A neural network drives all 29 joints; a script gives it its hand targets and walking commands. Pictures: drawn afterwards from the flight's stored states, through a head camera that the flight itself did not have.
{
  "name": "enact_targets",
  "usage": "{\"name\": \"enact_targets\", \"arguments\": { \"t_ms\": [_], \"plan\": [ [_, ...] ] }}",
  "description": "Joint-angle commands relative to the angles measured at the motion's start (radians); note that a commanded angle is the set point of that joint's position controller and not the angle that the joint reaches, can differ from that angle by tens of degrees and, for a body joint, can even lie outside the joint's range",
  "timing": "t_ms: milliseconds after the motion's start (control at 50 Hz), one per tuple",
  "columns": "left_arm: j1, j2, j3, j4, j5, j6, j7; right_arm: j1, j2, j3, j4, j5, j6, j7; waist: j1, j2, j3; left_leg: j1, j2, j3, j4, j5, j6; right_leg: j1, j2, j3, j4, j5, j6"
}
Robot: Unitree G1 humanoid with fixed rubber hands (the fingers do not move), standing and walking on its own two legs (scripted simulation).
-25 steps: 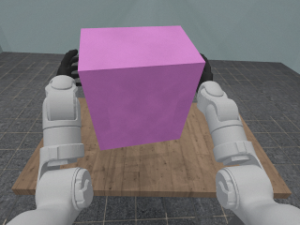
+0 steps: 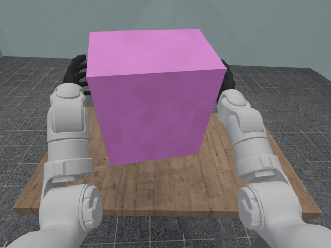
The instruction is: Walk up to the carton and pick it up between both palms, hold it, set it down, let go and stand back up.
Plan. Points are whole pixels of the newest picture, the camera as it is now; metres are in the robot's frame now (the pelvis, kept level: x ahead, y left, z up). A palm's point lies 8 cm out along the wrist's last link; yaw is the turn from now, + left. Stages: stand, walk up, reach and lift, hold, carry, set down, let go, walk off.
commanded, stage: hold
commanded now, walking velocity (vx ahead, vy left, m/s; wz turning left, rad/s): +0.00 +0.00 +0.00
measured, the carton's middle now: (152, 101) +0.40 +0.03 +0.21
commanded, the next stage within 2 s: set down in 1.70 s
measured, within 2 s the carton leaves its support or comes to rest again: neither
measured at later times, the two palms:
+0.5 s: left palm (71, 87) +0.35 +0.20 +0.27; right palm (224, 91) +0.37 -0.13 +0.26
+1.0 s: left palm (71, 84) +0.36 +0.20 +0.27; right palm (224, 87) +0.37 -0.13 +0.27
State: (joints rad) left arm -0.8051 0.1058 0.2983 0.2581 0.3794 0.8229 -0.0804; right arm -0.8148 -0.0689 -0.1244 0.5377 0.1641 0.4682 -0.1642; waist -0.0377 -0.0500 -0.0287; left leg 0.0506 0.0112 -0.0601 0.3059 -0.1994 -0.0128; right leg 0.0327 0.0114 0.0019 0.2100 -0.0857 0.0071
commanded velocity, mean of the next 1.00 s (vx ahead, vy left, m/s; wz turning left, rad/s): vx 0.00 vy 0.00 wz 0.00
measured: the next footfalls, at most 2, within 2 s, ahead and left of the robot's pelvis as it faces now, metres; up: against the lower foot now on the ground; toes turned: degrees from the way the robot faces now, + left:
none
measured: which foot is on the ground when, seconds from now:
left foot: down 0.00-1.00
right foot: down 0.00-1.00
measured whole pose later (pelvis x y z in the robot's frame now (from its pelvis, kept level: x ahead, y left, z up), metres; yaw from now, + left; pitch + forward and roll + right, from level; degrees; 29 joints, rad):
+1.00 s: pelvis +0.00 +0.00 +0.00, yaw +0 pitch -9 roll -1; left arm -0.79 0.09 0.30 0.17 0.38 0.83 -0.07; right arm -0.81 -0.07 -0.12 0.48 0.18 0.48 -0.17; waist -0.04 -0.05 -0.03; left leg 0.05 0.01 -0.06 0.30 -0.20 -0.01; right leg 0.03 0.01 0.00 0.21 -0.09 0.01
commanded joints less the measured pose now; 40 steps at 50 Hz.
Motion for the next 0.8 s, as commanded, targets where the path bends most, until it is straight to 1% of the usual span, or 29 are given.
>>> {"name": "enact_targets", "arguments": {
  "t_ms": [0, 40, 80, 140, 160, 180, 200, 220, 240, 260, 300, 340, 360, 380, 420, 480, 500, 520, 540, 560, 580, 600, 620, 640, 680, 700, 720, 760, 780],
  "plan": [
    [-0.589, -0.564, -0.364, -0.196, -0.229, -0.089, -0.188, -0.702, 0.451, 0.327, -0.228, 0.137, -0.034, 0.138, -0.119, 0.091, -0.314, -0.152, -0.063, 0.075, -0.064, 0.236, -0.025, 0.27, 0.046, -0.056, 0.045, 0.109, -0.013],
    [-0.585, -0.569, -0.368, -0.196, -0.237, -0.078, -0.174, -0.685, 0.429, 0.328, -0.226, 0.138, -0.021, 0.131, -0.135, 0.11, -0.311, -0.121, -0.057, 0.072, -0.051, 0.282, -0.035, 0.249, 0.051, -0.048, 0.04, 0.154, -0.016],
    [-0.531, -0.562, -0.361, -0.169, -0.247, -0.071, -0.177, -0.69, 0.445, 0.344, -0.282, 0.143, -0.021, 0.126, -0.115, 0.075, -0.333, -0.123, -0.057, 0.077, -0.046, 0.318, -0.039, 0.254, 0.057, -0.053, 0.045, 0.195, -0.011],
    [-0.535, -0.551, -0.342, -0.09, -0.213, -0.059, -0.192, -0.713, 0.414, 0.298, -0.189, 0.105, -0.008, 0.125, -0.123, 0.061, -0.239, -0.172, -0.055, 0.084, -0.08, 0.154, -0.021, 0.224, 0.042, -0.041, 0.022, 0.043, -0.014],
    [-0.511, -0.56, -0.343, -0.131, -0.218, -0.058, -0.194, -0.685, 0.434, 0.323, -0.242, 0.113, -0.012, 0.127, -0.124, 0.059, -0.264, -0.161, -0.055, 0.087, -0.076, 0.198, -0.018, 0.242, 0.043, -0.042, 0.032, 0.091, -0.015],
    [-0.533, -0.556, -0.341, -0.133, -0.209, -0.059, -0.194, -0.668, 0.421, 0.294, -0.189, 0.11, -0.002, 0.129, -0.135, 0.085, -0.244, -0.177, -0.053, 0.083, -0.079, 0.171, -0.023, 0.229, 0.04, -0.047, 0.03, 0.075, -0.019],
    [-0.513, -0.546, -0.309, -0.063, -0.18, -0.044, -0.199, -0.689, 0.393, 0.287, -0.147, 0.112, 0.006, 0.136, -0.117, 0.078, -0.171, -0.207, -0.047, 0.09, -0.096, 0.109, -0.019, 0.198, 0.044, -0.046, 0.024, 0.011, -0.026],
    [-0.528, -0.543, -0.316, -0.089, -0.18, -0.056, -0.202, -0.668, 0.407, 0.267, -0.142, 0.098, -0.005, 0.137, -0.115, 0.096, -0.192, -0.213, -0.048, 0.094, -0.108, 0.101, -0.017, 0.229, 0.041, -0.046, 0.02, 0.003, -0.02],
    [-0.533, -0.544, -0.344, -0.123, -0.201, -0.062, -0.204, -0.706, 0.438, 0.293, -0.234, 0.106, -0.014, 0.138, -0.117, 0.049, -0.242, -0.204, -0.054, 0.085, -0.106, 0.096, -0.002, 0.25, 0.042, -0.045, 0.021, 0.02, -0.014],
    [-0.544, -0.557, -0.354, -0.12, -0.207, -0.056, -0.199, -0.677, 0.421, 0.295, -0.189, 0.1, -0.002, 0.141, -0.134, 0.082, -0.23, -0.186, -0.05, 0.079, -0.108, 0.089, -0.012, 0.223, 0.045, -0.054, 0.025, 0.013, -0.019],
    [-0.565, -0.549, -0.323, -0.118, -0.189, -0.059, -0.191, -0.724, 0.428, 0.305, -0.171, 0.118, -0.006, 0.146, -0.099, 0.098, -0.215, -0.21, -0.05, 0.088, -0.098, 0.125, -0.013, 0.223, 0.04, -0.053, 0.037, 0.021, -0.018],
    [-0.594, -0.538, -0.341, -0.19, -0.222, -0.076, -0.186, -0.716, 0.439, 0.333, -0.225, 0.12, -0.016, 0.141, -0.096, 0.051, -0.292, -0.172, -0.056, 0.091, -0.084, 0.185, -0.011, 0.25, 0.044, -0.041, 0.029, 0.072, -0.011],
    [-0.524, -0.547, -0.339, -0.138, -0.211, -0.066, -0.187, -0.68, 0.441, 0.337, -0.236, 0.116, -0.016, 0.132, -0.113, 0.036, -0.279, -0.167, -0.053, 0.091, -0.07, 0.221, -0.016, 0.269, 0.042, -0.048, 0.038, 0.121, -0.008],
    [-0.599, -0.566, -0.361, -0.177, -0.23, -0.079, -0.188, -0.724, 0.443, 0.336, -0.22, 0.12, -0.022, 0.133, -0.113, 0.094, -0.29, -0.16, -0.059, 0.088, -0.067, 0.223, -0.029, 0.228, 0.048, -0.054, 0.041, 0.1, -0.009],
    [-0.531, -0.556, -0.336, -0.118, -0.211, -0.057, -0.191, -0.677, 0.42, 0.315, -0.202, 0.125, -0.005, 0.134, -0.116, 0.07, -0.236, -0.163, -0.056, 0.093, -0.077, 0.209, -0.018, 0.229, 0.047, -0.047, 0.027, 0.083, -0.016],
    [-0.598, -0.549, -0.346, -0.182, -0.225, -0.071, -0.188, -0.706, 0.432, 0.306, -0.23, 0.121, -0.012, 0.128, -0.129, 0.08, -0.287, -0.163, -0.057, 0.084, -0.058, 0.215, -0.028, 0.256, 0.046, -0.054, 0.039, 0.094, -0.012],
    [-0.559, -0.566, -0.366, -0.145, -0.23, -0.068, -0.184, -0.701, 0.424, 0.317, -0.224, 0.11, -0.018, 0.131, -0.117, 0.072, -0.3, -0.145, -0.047, 0.082, -0.07, 0.202, -0.026, 0.24, 0.046, -0.051, 0.036, 0.081, -0.021],
    [-0.542, -0.541, -0.329, -0.113, -0.221, -0.067, -0.179, -0.721, 0.446, 0.333, -0.218, 0.121, -0.018, 0.133, -0.079, 0.054, -0.307, -0.165, -0.058, 0.088, -0.068, 0.202, -0.013, 0.243, 0.041, -0.05, 0.025, 0.075, -0.013],
    [-0.556, -0.569, -0.346, -0.161, -0.215, -0.07, -0.183, -0.687, 0.433, 0.312, -0.222, 0.116, -0.014, 0.133, -0.118, 0.079, -0.256, -0.166, -0.057, 0.085, -0.081, 0.204, -0.022, 0.238, 0.046, -0.049, 0.02, 0.067, -0.012],
    [-0.524, -0.549, -0.348, -0.137, -0.218, -0.06, -0.183, -0.712, 0.439, 0.335, -0.243, 0.131, -0.014, 0.137, -0.105, 0.054, -0.283, -0.152, -0.051, 0.076, -0.064, 0.231, -0.017, 0.247, 0.052, -0.053, 0.043, 0.111, -0.016],
    [-0.545, -0.552, -0.324, -0.061, -0.198, -0.059, -0.191, -0.726, 0.421, 0.307, -0.172, 0.11, -0.003, 0.136, -0.108, 0.077, -0.204, -0.199, -0.052, 0.089, -0.094, 0.118, -0.015, 0.207, 0.047, -0.045, 0.021, 0.009, -0.017],
    [-0.575, -0.557, -0.335, -0.105, -0.212, -0.068, -0.193, -0.714, 0.434, 0.292, -0.183, 0.102, -0.009, 0.138, -0.12, 0.045, -0.216, -0.214, -0.054, 0.086, -0.106, 0.091, -0.005, 0.231, 0.049, -0.056, 0.021, -0.002, -0.012],
    [-0.585, -0.549, -0.334, -0.125, -0.205, -0.071, -0.189, -0.736, 0.423, 0.292, -0.183, 0.115, -0.018, 0.143, -0.095, 0.082, -0.231, -0.216, -0.052, 0.087, -0.096, 0.105, -0.01, 0.231, 0.044, -0.048, 0.031, 0.001, -0.014],
    [-0.549, -0.582, -0.351, -0.158, -0.22, -0.076, -0.183, -0.691, 0.433, 0.3, -0.234, 0.104, -0.023, 0.139, -0.105, 0.075, -0.263, -0.199, -0.048, 0.081, -0.09, 0.162, -0.006, 0.248, 0.053, -0.057, 0.042, 0.075, -0.014],
    [-0.587, -0.554, -0.322, -0.085, -0.19, -0.061, -0.192, -0.723, 0.395, 0.249, -0.127, 0.086, -0.01, 0.154, -0.116, 0.111, -0.179, -0.246, -0.038, 0.087, -0.13, -0.001, -0.007, 0.208, 0.043, -0.054, 0.03, -0.071, -0.016],
    [-0.583, -0.574, -0.338, -0.098, -0.209, -0.07, -0.187, -0.724, 0.42, 0.255, -0.144, 0.091, -0.018, 0.155, -0.13, 0.084, -0.229, -0.224, -0.038, 0.081, -0.119, 0.043, -0.016, 0.218, 0.05, -0.057, 0.039, -0.019, -0.017],
    [-0.537, -0.565, -0.288, -0.065, -0.185, -0.062, -0.187, -0.692, 0.415, 0.265, -0.12, 0.089, -0.012, 0.158, -0.113, 0.078, -0.201, -0.242, -0.042, 0.09, -0.127, 0.051, -0.005, 0.222, 0.044, -0.05, 0.032, -0.02, -0.028],
    [-0.567, -0.592, -0.357, -0.156, -0.219, -0.078, -0.183, -0.707, 0.438, 0.307, -0.195, 0.107, -0.026, 0.151, -0.112, 0.102, -0.281, -0.185, -0.05, 0.078, -0.087, 0.177, -0.021, 0.243, 0.049, -0.05, 0.04, 0.071, -0.021],
    [-0.633, -0.58, -0.354, -0.09, -0.222, -0.08, -0.181, -0.756, 0.419, 0.273, -0.143, 0.099, -0.019, 0.15, -0.135, 0.085, -0.244, -0.206, -0.047, 0.066, -0.103, 0.068, -0.018, 0.197, 0.044, -0.056, 0.028, -0.03, -0.02]
  ]
}}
